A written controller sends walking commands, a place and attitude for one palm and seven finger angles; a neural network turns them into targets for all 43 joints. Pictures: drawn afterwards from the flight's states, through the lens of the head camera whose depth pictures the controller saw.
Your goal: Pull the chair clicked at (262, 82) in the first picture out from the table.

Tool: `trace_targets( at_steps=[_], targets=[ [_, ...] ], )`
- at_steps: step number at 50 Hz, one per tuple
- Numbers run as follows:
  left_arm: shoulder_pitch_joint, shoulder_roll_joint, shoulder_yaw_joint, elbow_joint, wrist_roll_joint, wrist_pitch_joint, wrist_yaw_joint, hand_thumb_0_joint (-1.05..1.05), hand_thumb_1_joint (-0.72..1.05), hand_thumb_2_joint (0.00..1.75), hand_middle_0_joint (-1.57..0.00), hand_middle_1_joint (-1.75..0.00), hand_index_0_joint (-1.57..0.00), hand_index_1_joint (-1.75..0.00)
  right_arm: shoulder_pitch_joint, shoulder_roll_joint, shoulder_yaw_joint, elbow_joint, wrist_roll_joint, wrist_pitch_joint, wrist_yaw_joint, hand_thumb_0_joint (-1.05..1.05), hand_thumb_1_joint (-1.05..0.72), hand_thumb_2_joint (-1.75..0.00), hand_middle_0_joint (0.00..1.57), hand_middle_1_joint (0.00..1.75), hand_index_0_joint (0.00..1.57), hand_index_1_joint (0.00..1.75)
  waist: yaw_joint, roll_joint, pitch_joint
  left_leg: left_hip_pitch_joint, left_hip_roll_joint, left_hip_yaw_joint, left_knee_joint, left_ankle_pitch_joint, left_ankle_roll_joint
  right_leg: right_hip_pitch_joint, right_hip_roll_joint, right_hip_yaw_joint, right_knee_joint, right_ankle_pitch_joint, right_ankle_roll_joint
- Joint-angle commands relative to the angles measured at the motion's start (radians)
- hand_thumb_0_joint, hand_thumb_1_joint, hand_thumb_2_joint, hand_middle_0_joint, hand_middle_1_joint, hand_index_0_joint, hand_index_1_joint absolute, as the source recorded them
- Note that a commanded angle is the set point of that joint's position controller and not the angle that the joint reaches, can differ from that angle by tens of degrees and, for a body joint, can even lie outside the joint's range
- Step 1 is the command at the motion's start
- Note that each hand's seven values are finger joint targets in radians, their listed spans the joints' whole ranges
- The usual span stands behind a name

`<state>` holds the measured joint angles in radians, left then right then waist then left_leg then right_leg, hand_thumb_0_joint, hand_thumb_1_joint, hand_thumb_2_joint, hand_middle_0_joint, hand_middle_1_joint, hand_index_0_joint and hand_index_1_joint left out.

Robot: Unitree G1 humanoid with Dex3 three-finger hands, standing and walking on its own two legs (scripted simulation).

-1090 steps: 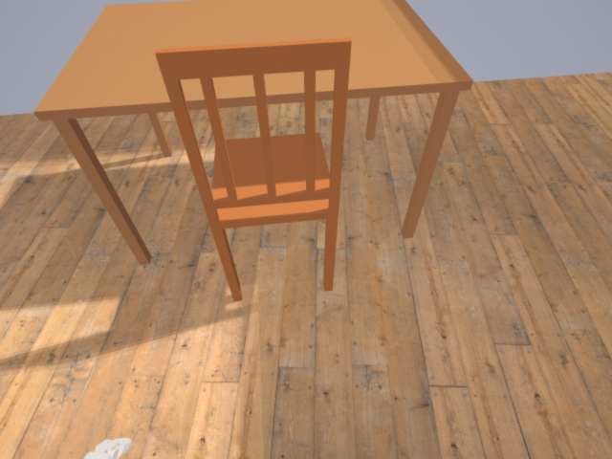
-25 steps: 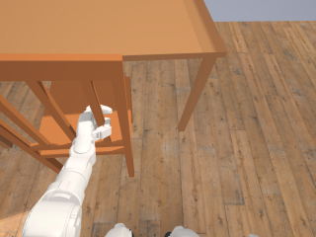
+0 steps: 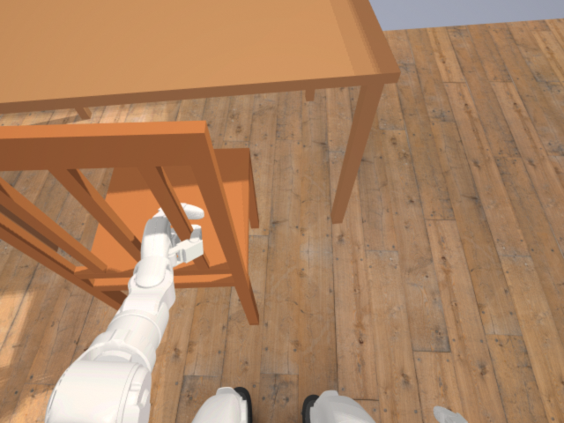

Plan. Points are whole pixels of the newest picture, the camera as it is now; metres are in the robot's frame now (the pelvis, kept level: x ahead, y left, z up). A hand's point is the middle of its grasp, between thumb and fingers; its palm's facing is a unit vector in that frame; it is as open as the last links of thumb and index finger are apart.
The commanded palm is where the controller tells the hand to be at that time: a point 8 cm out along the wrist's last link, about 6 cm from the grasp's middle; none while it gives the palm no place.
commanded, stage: step backward, pulling the chair out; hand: left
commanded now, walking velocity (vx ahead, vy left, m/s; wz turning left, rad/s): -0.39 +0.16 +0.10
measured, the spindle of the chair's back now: (117, 229) +0.42 +0.26 -0.05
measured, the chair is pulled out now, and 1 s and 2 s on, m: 0.13 0.16 0.16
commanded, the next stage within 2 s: none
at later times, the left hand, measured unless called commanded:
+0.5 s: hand (200, 262) +0.36 +0.12 -0.05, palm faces -0.04 -0.99 -0.17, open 5.2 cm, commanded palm +0.35 +0.17 -0.05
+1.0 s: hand (200, 262) +0.36 +0.12 -0.05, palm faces -0.04 -0.98 -0.18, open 5.3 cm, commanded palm +0.36 +0.17 -0.05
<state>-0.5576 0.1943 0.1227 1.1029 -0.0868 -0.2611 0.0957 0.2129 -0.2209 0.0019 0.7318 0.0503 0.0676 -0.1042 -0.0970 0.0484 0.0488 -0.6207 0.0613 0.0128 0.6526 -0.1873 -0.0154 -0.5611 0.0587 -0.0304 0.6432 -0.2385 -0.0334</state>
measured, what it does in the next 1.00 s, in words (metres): stands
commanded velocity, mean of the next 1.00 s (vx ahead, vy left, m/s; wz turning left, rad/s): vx -0.38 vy -0.02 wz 0.09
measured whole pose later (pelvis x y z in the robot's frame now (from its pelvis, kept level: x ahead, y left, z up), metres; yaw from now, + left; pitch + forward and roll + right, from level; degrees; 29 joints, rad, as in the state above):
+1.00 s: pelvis -0.02 +0.01 +0.00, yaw +0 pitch +6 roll -1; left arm -0.58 0.17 0.00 1.16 -0.06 -0.24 0.10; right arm 0.21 -0.29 -0.02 0.76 0.06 -0.02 -0.14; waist -0.08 0.03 0.05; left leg -0.58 0.03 0.01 0.64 -0.16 0.00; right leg -0.53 0.03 -0.02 0.66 -0.23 -0.01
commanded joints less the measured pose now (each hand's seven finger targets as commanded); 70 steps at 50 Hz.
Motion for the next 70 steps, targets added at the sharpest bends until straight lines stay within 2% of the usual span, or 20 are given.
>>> trace_targets(
  at_steps=[1, 3, 6, 8, 14, 18, 20, 23, 26, 31, 34, 36, 41, 47, 50, 51, 57, 64, 66, 70],
  targets=[
    [-0.379, 0.260, -0.043, -0.188, 0.070, -0.014, 0.049, 0.00, 0.90, 0.90, -0.50, -1.45, -0.50, -1.45, 0.055, -0.152, -0.040, -0.084, 0.014, -0.019, -0.012, 0.00, -0.90, -0.90, 0.20, 0.30, 0.20, 0.30, -0.008, 0.011, -0.483, 0.248, -0.030, -0.012, 0.000, -0.032, 0.026, 0.216, -0.195, 0.173, -0.186, 0.226, 0.112],
    [-0.383, 0.243, -0.059, -0.192, 0.065, -0.007, 0.052, 0.00, 0.90, 0.90, -0.50, -1.45, -0.50, -1.45, 0.037, -0.151, -0.036, -0.095, 0.021, -0.016, -0.012, 0.00, -0.90, -0.90, 0.20, 0.30, 0.20, 0.30, -0.006, -0.027, -0.471, 0.239, -0.039, -0.012, -0.005, -0.064, 0.024, 0.231, -0.207, 0.176, -0.212, 0.169, 0.118],
    [-0.376, 0.226, -0.074, -0.193, 0.054, 0.001, 0.053, 0.00, 0.90, 0.90, -0.50, -1.45, -0.50, -1.45, 0.028, -0.163, -0.035, -0.100, 0.025, -0.016, -0.017, 0.00, -0.90, -0.90, 0.20, 0.30, 0.20, 0.30, -0.001, -0.022, -0.455, 0.282, -0.030, -0.026, -0.037, -0.023, 0.029, 0.216, -0.191, 0.146, -0.217, 0.124, 0.114],
    [-0.378, 0.191, -0.100, -0.196, 0.047, -0.003, 0.046, 0.00, 0.90, 0.90, -0.50, -1.45, -0.50, -1.45, 0.022, -0.168, -0.035, -0.101, 0.027, -0.021, -0.022, 0.00, -0.90, -0.90, 0.20, 0.30, 0.20, 0.30, 0.001, 0.005, -0.453, 0.310, -0.006, -0.057, -0.067, 0.025, 0.039, 0.190, -0.155, 0.114, -0.192, 0.090, 0.103],
    [-0.369, 0.134, -0.133, -0.199, 0.026, -0.017, 0.026, 0.00, 0.90, 0.90, -0.50, -1.45, -0.50, -1.45, 0.008, -0.178, -0.040, -0.103, 0.019, -0.054, -0.036, 0.00, -0.90, -0.90, 0.20, 0.30, 0.20, 0.30, 0.015, 0.114, -0.429, 0.349, 0.074, -0.159, -0.179, -0.009, 0.073, 0.121, -0.050, 0.054, -0.099, -0.070, 0.059],
    [-0.380, 0.122, -0.130, -0.209, 0.028, -0.025, 0.018, 0.00, 0.90, 0.90, -0.50, -1.45, -0.50, -1.45, 0.003, -0.177, -0.044, -0.100, 0.005, -0.075, -0.038, 0.00, -0.90, -0.90, 0.20, 0.30, 0.20, 0.30, 0.020, 0.156, -0.420, 0.361, 0.121, -0.211, -0.218, -0.076, 0.083, 0.094, -0.030, 0.043, -0.027, -0.115, 0.042],
    [-0.387, 0.138, -0.111, -0.206, 0.032, -0.028, 0.016, 0.00, 0.90, 0.90, -0.50, -1.45, -0.50, -1.45, 0.007, -0.177, -0.048, -0.092, -0.002, -0.086, -0.039, 0.00, -0.90, -0.90, 0.20, 0.30, 0.20, 0.30, 0.021, 0.125, -0.428, 0.389, 0.130, -0.215, -0.198, -0.029, 0.088, 0.086, -0.027, 0.048, -0.024, -0.090, 0.041],
    [-0.395, 0.129, -0.115, -0.200, 0.043, -0.027, 0.005, 0.00, 0.90, 0.90, -0.50, -1.45, -0.50, -1.45, 0.017, -0.163, -0.048, -0.082, -0.011, -0.096, -0.036, 0.00, -0.90, -0.90, 0.20, 0.30, 0.20, 0.30, 0.023, 0.101, -0.448, 0.388, 0.132, -0.182, -0.155, 0.082, 0.085, 0.105, -0.038, 0.053, -0.025, -0.030, 0.045],
    [-0.397, 0.157, -0.089, -0.182, 0.050, -0.027, 0.009, 0.00, 0.90, 0.90, -0.50, -1.45, -0.50, -1.45, 0.011, -0.163, -0.049, -0.076, -0.012, -0.102, -0.035, 0.00, -0.90, -0.90, 0.20, 0.30, 0.20, 0.30, 0.030, 0.083, -0.428, 0.298, 0.124, -0.172, -0.147, -0.006, 0.082, 0.136, -0.052, 0.064, -0.021, -0.063, 0.042],
    [-0.394, 0.194, -0.066, -0.163, 0.060, -0.033, 0.022, 0.00, 0.90, 0.90, -0.50, -1.45, -0.50, -1.45, 0.034, -0.147, -0.048, -0.064, -0.007, -0.115, -0.033, 0.00, -0.90, -0.90, 0.20, 0.30, 0.20, 0.30, 0.018, -0.053, -0.451, 0.291, 0.040, -0.082, -0.042, -0.039, 0.048, 0.137, -0.125, 0.138, -0.137, -0.027, 0.050],
    [-0.413, 0.217, -0.060, -0.163, 0.069, -0.037, 0.032, 0.00, 0.90, 0.90, -0.50, -1.45, -0.50, -1.45, 0.043, -0.141, -0.045, -0.057, -0.002, -0.117, -0.028, 0.00, -0.90, -0.90, 0.20, 0.30, 0.20, 0.30, 0.008, -0.085, -0.457, 0.305, -0.013, -0.027, 0.015, -0.053, 0.022, 0.144, -0.192, 0.187, -0.193, 0.020, 0.055],
    [-0.414, 0.237, -0.050, -0.148, 0.075, -0.035, 0.039, 0.00, 0.90, 0.90, -0.50, -1.45, -0.50, -1.45, 0.046, -0.149, -0.046, -0.051, -0.001, -0.114, -0.029, 0.00, -0.90, -0.90, 0.20, 0.30, 0.20, 0.30, 0.009, -0.073, -0.443, 0.302, -0.026, -0.024, 0.022, -0.046, 0.015, 0.149, -0.209, 0.184, -0.196, 0.060, 0.063],
    [-0.419, 0.194, -0.081, -0.143, 0.060, -0.036, 0.037, 0.00, 0.90, 0.90, -0.50, -1.45, -0.50, -1.45, 0.034, -0.163, -0.039, -0.052, 0.008, -0.112, -0.034, 0.00, -0.90, -0.90, 0.20, 0.30, 0.20, 0.30, 0.015, -0.032, -0.432, 0.323, 0.014, -0.086, -0.047, 0.054, 0.045, 0.142, -0.141, 0.123, -0.154, 0.044, 0.091],
    [-0.417, 0.147, -0.114, -0.153, 0.043, -0.038, 0.024, 0.00, 0.90, 0.90, -0.50, -1.45, -0.50, -1.45, 0.024, -0.170, -0.041, -0.058, 0.008, -0.113, -0.042, 0.00, -0.90, -0.90, 0.20, 0.30, 0.20, 0.30, 0.024, 0.069, -0.431, 0.332, 0.069, -0.159, -0.113, 0.098, 0.074, 0.117, -0.069, 0.075, -0.067, -0.001, 0.064],
    [-0.415, 0.150, -0.110, -0.153, 0.040, -0.035, 0.019, 0.00, 0.90, 0.90, -0.50, -1.45, -0.50, -1.45, 0.017, -0.175, -0.045, -0.064, 0.005, -0.114, -0.044, 0.00, -0.90, -0.90, 0.20, 0.30, 0.20, 0.30, 0.024, 0.066, -0.416, 0.322, 0.077, -0.169, -0.127, 0.052, 0.077, 0.108, -0.056, 0.072, -0.060, -0.045, 0.055],
    [-0.410, 0.152, -0.108, -0.159, 0.042, -0.036, 0.018, 0.00, 0.90, 0.90, -0.50, -1.45, -0.50, -1.45, 0.018, -0.172, -0.046, -0.064, 0.003, -0.114, -0.043, 0.00, -0.90, -0.90, 0.20, 0.30, 0.20, 0.30, 0.027, 0.086, -0.417, 0.322, 0.082, -0.166, -0.125, 0.055, 0.077, 0.112, -0.060, 0.074, -0.057, -0.040, 0.053],
    [-0.404, 0.162, -0.102, -0.173, 0.047, -0.031, 0.015, 0.00, 0.90, 0.90, -0.50, -1.45, -0.50, -1.45, 0.013, -0.159, -0.045, -0.077, -0.002, -0.114, -0.041, 0.00, -0.90, -0.90, 0.20, 0.30, 0.20, 0.30, 0.028, 0.034, -0.429, 0.291, 0.073, -0.135, -0.098, 0.027, 0.067, 0.140, -0.079, 0.093, -0.074, -0.039, 0.053],
    [-0.403, 0.205, -0.079, -0.173, 0.061, -0.035, 0.024, 0.00, 0.90, 0.90, -0.50, -1.45, -0.50, -1.45, 0.022, -0.149, -0.041, -0.074, -0.002, -0.117, -0.036, 0.00, -0.90, -0.90, 0.20, 0.30, 0.20, 0.30, 0.021, -0.065, -0.421, 0.309, 0.007, -0.061, -0.022, -0.036, 0.035, 0.133, -0.160, 0.160, -0.191, -0.053, 0.057],
    [-0.402, 0.206, -0.078, -0.168, 0.064, -0.036, 0.026, 0.00, 0.90, 0.90, -0.50, -1.45, -0.50, -1.45, 0.028, -0.154, -0.042, -0.067, 0.001, -0.120, -0.038, 0.00, -0.90, -0.90, 0.20, 0.30, 0.20, 0.30, 0.019, -0.058, -0.434, 0.331, 0.010, -0.066, -0.032, 0.008, 0.033, 0.139, -0.158, 0.141, -0.178, -0.010, 0.059],
    [-0.416, 0.189, -0.089, -0.171, 0.059, -0.036, 0.024, 0.00, 0.90, 0.90, -0.50, -1.45, -0.50, -1.45, 0.014, -0.161, -0.039, -0.068, 0.001, -0.116, -0.042, 0.00, -0.90, -0.90, 0.20, 0.30, 0.20, 0.30, 0.023, -0.024, -0.424, 0.326, 0.037, -0.109, -0.078, 0.049, 0.052, 0.137, -0.114, 0.107, -0.137, -0.012, 0.070]
  ],
)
